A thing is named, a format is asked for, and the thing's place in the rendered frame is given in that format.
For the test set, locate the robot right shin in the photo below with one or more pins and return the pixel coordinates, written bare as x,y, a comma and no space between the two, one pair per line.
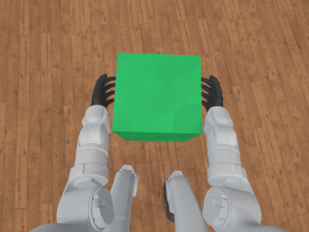
175,173

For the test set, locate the right robot foot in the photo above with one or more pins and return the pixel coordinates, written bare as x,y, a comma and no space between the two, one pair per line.
170,216

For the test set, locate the left robot hand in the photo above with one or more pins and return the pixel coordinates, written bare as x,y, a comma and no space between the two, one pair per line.
99,96

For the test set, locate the right robot upper arm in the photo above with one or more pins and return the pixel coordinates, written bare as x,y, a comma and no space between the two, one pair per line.
234,210

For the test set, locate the right robot hand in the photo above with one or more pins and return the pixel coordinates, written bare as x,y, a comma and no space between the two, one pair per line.
214,98

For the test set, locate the robot left forearm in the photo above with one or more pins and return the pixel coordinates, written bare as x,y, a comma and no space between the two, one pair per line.
90,166

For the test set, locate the robot right forearm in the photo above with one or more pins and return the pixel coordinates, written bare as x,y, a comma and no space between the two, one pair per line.
223,151

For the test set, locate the left robot upper arm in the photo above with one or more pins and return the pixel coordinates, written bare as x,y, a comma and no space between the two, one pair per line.
82,210

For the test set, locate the carton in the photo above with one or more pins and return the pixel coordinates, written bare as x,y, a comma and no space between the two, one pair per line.
158,97

